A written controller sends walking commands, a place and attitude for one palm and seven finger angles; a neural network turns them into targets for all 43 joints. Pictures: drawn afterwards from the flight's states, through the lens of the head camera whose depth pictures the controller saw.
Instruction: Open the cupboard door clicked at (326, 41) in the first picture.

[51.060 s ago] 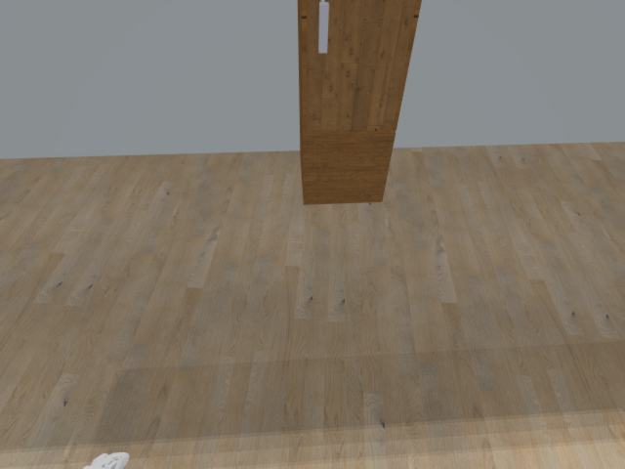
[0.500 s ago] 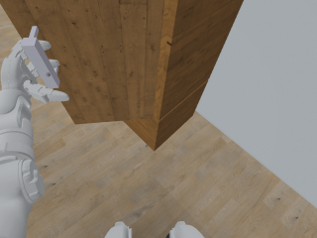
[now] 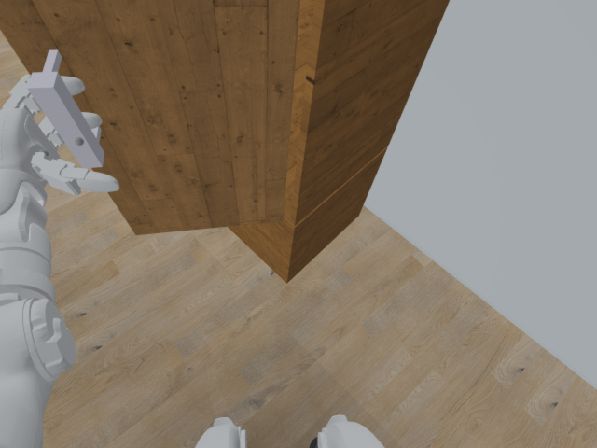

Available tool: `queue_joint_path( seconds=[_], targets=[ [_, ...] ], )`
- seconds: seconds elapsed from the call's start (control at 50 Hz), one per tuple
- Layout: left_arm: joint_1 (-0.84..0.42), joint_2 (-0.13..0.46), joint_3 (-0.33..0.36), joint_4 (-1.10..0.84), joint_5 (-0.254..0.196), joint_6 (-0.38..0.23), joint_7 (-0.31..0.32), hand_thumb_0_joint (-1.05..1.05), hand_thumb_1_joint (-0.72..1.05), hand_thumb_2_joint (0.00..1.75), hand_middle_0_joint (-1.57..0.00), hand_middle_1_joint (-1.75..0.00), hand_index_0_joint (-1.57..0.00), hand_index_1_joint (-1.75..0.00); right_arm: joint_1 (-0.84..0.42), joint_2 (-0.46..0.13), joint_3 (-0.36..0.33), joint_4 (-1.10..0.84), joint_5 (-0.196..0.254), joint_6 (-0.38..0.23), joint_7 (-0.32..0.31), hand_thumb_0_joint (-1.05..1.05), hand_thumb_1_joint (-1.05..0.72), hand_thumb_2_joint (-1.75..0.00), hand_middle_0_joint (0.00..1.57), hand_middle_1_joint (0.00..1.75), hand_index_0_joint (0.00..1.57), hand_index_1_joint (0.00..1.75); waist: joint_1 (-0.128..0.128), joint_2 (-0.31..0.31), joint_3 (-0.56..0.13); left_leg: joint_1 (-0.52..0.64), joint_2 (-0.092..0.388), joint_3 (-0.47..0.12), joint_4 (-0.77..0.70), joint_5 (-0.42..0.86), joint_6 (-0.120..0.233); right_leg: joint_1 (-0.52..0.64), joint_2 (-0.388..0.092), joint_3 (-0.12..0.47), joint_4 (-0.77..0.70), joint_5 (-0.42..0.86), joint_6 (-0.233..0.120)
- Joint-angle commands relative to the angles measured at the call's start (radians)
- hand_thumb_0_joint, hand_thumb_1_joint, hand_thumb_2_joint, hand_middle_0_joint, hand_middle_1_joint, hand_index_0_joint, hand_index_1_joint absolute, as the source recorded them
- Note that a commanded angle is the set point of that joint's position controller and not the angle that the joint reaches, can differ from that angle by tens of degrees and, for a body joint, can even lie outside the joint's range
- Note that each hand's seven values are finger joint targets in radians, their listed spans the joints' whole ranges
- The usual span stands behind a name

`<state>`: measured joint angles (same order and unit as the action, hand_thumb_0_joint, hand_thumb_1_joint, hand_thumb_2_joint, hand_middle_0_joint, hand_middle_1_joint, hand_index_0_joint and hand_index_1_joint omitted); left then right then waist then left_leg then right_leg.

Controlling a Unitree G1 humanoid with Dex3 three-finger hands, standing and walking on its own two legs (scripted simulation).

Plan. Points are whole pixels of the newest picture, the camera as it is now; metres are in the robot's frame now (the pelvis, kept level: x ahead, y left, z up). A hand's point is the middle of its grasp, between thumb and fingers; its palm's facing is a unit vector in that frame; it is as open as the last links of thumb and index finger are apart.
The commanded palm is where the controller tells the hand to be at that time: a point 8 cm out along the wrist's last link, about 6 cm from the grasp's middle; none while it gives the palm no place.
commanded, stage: close the thumb around the handle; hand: left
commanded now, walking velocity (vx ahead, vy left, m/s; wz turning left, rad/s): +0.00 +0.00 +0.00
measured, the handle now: (74, 112) +0.54 +0.27 +0.09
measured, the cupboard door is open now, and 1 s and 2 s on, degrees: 53 55 100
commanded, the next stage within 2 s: pull the door open along its arc in 0.68 s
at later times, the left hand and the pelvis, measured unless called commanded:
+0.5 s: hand (84, 135) +0.49 +0.25 +0.10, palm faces +0.07 -1.00 +0.01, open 7.1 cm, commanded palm +0.47 +0.29 +0.10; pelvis +0.00 +0.01 +0.00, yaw +0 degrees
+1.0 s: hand (87, 144) +0.48 +0.24 +0.10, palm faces +0.09 -1.00 -0.01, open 6.1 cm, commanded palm +0.43 +0.29 +0.10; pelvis +0.01 +0.00 +0.00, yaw -1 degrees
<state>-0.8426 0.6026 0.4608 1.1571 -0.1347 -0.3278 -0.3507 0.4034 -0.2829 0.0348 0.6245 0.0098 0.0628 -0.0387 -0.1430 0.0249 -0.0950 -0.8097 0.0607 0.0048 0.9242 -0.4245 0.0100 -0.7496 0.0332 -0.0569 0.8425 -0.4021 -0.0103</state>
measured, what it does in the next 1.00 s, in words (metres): stands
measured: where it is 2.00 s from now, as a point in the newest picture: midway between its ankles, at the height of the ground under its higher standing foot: outside the picture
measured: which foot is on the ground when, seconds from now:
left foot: down 0.00-1.00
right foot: down 0.00-1.00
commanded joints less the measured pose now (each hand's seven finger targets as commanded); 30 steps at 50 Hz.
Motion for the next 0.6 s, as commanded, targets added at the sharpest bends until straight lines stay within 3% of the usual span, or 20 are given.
queue_joint_path(
  seconds=[0.0, 0.04, 0.06, 0.08, 0.12, 0.14, 0.2, 0.22, 0.24, 0.3, 0.34, 0.4, 0.44, 0.46, 0.52, 0.56, 0.58],
  targets=[
    [-0.392, 0.313, 0.052, -0.197, -0.019, -0.059, 0.000, 0.00, -0.39, 0.35, -0.31, -1.21, -0.31, -1.21, 0.134, -0.174, -0.061, -0.064, -0.003, -0.023, -0.015, 0.00, -0.90, -0.90, 0.20, 0.30, 0.20, 0.30, 0.004, 0.085, -0.408, 0.270, -0.036, -0.022, -0.088, 0.345, 0.028, 0.180, 0.021, 0.043, -0.079, 0.366, 0.001],
    [-0.391, 0.314, 0.052, -0.193, -0.020, -0.065, -0.003, 0.00, -0.28, 0.40, -0.32, -1.22, -0.32, -1.22, 0.134, -0.173, -0.059, -0.065, -0.004, -0.022, -0.014, 0.00, -0.90, -0.90, 0.20, 0.30, 0.20, 0.30, 0.006, 0.106, -0.411, 0.277, -0.036, -0.025, -0.086, 0.363, 0.025, 0.174, 0.022, 0.040, -0.072, 0.376, -0.001],
    [-0.424, 0.304, 0.037, -0.219, -0.018, -0.070, -0.002, 0.00, -0.22, 0.42, -0.32, -1.23, -0.32, -1.23, 0.132, -0.172, -0.060, -0.065, -0.003, -0.023, -0.014, 0.00, -0.90, -0.90, 0.20, 0.30, 0.20, 0.30, -0.004, 0.115, -0.412, 0.296, -0.033, -0.028, -0.085, 0.367, 0.025, 0.157, 0.022, 0.039, -0.071, 0.372, 0.000],
    [-0.434, 0.304, 0.039, -0.248, -0.017, -0.077, -0.001, 0.00, -0.16, 0.44, -0.32, -1.24, -0.32, -1.24, 0.134, -0.173, -0.062, -0.064, -0.005, -0.024, -0.013, 0.00, -0.90, -0.90, 0.20, 0.30, 0.20, 0.30, 0.003, 0.136, -0.445, 0.325, -0.033, -0.034, -0.085, 0.388, 0.021, 0.154, 0.022, 0.035, -0.067, 0.373, -0.002],
    [-0.429, 0.266, 0.019, -0.241, -0.028, -0.080, -0.005, 0.00, -0.05, 0.49, -0.33, -1.25, -0.33, -1.25, 0.138, -0.172, -0.063, -0.062, -0.006, -0.026, -0.011, 0.00, -0.90, -0.90, 0.20, 0.30, 0.20, 0.30, -0.011, 0.129, -0.433, 0.349, -0.030, -0.036, -0.078, 0.408, 0.022, 0.128, 0.027, 0.031, -0.068, 0.375, -0.004],
    [-0.415, 0.301, 0.047, -0.236, -0.025, -0.080, -0.005, 0.00, 0.00, 0.52, -0.34, -1.25, -0.34, -1.25, 0.140, -0.176, -0.065, -0.058, -0.006, -0.024, -0.012, 0.00, -0.90, -0.90, 0.20, 0.30, 0.20, 0.30, 0.001, 0.126, -0.451, 0.352, -0.027, -0.040, -0.078, 0.411, 0.018, 0.129, 0.027, 0.028, -0.065, 0.369, -0.003],
    [-0.439, 0.247, -0.002, -0.204, -0.025, -0.062, -0.007, 0.00, 0.17, 0.59, -0.35, -1.27, -0.35, -1.27, 0.132, -0.173, -0.060, -0.056, -0.005, -0.024, -0.012, 0.00, -0.90, -0.90, 0.20, 0.30, 0.20, 0.30, -0.016, 0.131, -0.391, 0.333, -0.028, -0.044, -0.087, 0.370, 0.017, 0.093, 0.026, 0.022, -0.073, 0.326, -0.003],
    [-0.454, 0.260, 0.011, -0.209, -0.025, -0.063, -0.004, 0.00, 0.23, 0.61, -0.35, -1.28, -0.35, -1.28, 0.139, -0.177, -0.061, -0.053, -0.007, -0.025, -0.013, 0.00, -0.90, -0.90, 0.20, 0.30, 0.20, 0.30, -0.020, 0.121, -0.391, 0.340, -0.026, -0.049, -0.084, 0.375, 0.020, 0.083, 0.028, 0.020, -0.071, 0.323, -0.006],
    [-0.468, 0.281, 0.014, -0.212, -0.016, -0.061, 0.000, 0.00, 0.28, 0.64, -0.36, -1.28, -0.36, -1.28, 0.136, -0.178, -0.060, -0.051, -0.006, -0.024, -0.014, 0.00, -0.90, -0.90, 0.20, 0.30, 0.20, 0.30, -0.015, 0.147, -0.399, 0.343, -0.027, -0.053, -0.086, 0.376, 0.015, 0.077, 0.024, 0.021, -0.069, 0.316, -0.006],
    [-0.472, 0.248, -0.003, -0.246, -0.012, -0.066, 0.017, 0.00, 0.45, 0.71, -0.37, -1.30, -0.37, -1.30, 0.142, -0.173, -0.063, -0.051, -0.011, -0.028, -0.011, 0.00, -0.90, -0.90, 0.20, 0.30, 0.20, 0.30, -0.015, 0.159, -0.440, 0.400, -0.022, -0.064, -0.085, 0.417, 0.009, 0.059, 0.027, 0.012, -0.066, 0.313, -0.007],
    [-0.457, 0.243, 0.008, -0.274, -0.018, -0.079, 0.025, 0.00, 0.56, 0.76, -0.38, -1.31, -0.38, -1.31, 0.145, -0.171, -0.065, -0.050, -0.013, -0.029, -0.006, 0.00, -0.90, -0.90, 0.20, 0.30, 0.20, 0.30, -0.001, 0.186, -0.487, 0.444, -0.018, -0.070, -0.077, 0.486, 0.001, 0.062, 0.029, 0.008, -0.056, 0.339, -0.010],
    [-0.438, 0.224, 0.001, -0.225, -0.020, -0.064, 0.034, 0.00, 0.73, 0.83, -0.39, -1.33, -0.39, -1.33, 0.145, -0.172, -0.065, -0.045, -0.012, -0.025, -0.003, 0.00, -0.90, -0.90, 0.20, 0.30, 0.20, 0.30, -0.013, 0.118, -0.431, 0.400, -0.016, -0.067, -0.080, 0.465, 0.004, 0.065, 0.031, 0.004, -0.063, 0.340, -0.006],
    [-0.427, 0.243, 0.016, -0.220, -0.012, -0.057, 0.040, 0.00, 0.84, 0.88, -0.40, -1.34, -0.40, -1.34, 0.148, -0.175, -0.066, -0.049, -0.011, -0.022, -0.003, 0.00, -0.90, -0.90, 0.20, 0.30, 0.20, 0.30, -0.006, 0.109, -0.440, 0.385, -0.019, -0.062, -0.082, 0.461, 0.008, 0.081, 0.029, 0.007, -0.060, 0.348, -0.004],
    [-0.427, 0.229, 0.001, -0.219, -0.006, -0.051, 0.043, 0.00, 0.90, 0.90, -0.40, -1.35, -0.40, -1.35, 0.145, -0.171, -0.063, -0.051, -0.011, -0.021, -0.002, 0.00, -0.90, -0.90, 0.20, 0.30, 0.20, 0.30, -0.002, 0.141, -0.429, 0.384, -0.021, -0.061, -0.086, 0.465, 0.006, 0.079, 0.027, 0.008, -0.059, 0.349, -0.007],
    [-0.398, 0.254, 0.020, -0.225, 0.005, -0.052, 0.054, 0.00, 0.90, 0.90, -0.40, -1.35, -0.40, -1.35, 0.151, -0.172, -0.064, -0.058, -0.013, -0.016, 0.000, 0.00, -0.90, -0.90, 0.20, 0.30, 0.20, 0.30, 0.005, 0.121, -0.424, 0.376, -0.021, -0.059, -0.087, 0.469, 0.007, 0.092, 0.029, 0.007, -0.059, 0.354, -0.009],
    [-0.436, 0.223, -0.007, -0.234, 0.003, -0.056, 0.056, 0.00, 0.90, 0.90, -0.40, -1.35, -0.40, -1.35, 0.147, -0.168, -0.065, -0.055, -0.012, -0.016, 0.002, 0.00, -0.90, -0.90, 0.20, 0.30, 0.20, 0.30, -0.013, 0.117, -0.406, 0.374, -0.019, -0.058, -0.089, 0.437, 0.008, 0.076, 0.030, 0.008, -0.065, 0.339, -0.005],
    [-0.431, 0.214, -0.006, -0.246, -0.003, -0.061, 0.053, 0.00, 0.90, 0.90, -0.40, -1.35, -0.40, -1.35, 0.146, -0.168, -0.067, -0.059, -0.012, -0.018, 0.002, 0.00, -0.90, -0.90, 0.20, 0.30, 0.20, 0.30, -0.010, 0.122, -0.417, 0.375, -0.022, -0.052, -0.088, 0.436, 0.010, 0.088, 0.029, 0.011, -0.068, 0.347, -0.004]
  ],
)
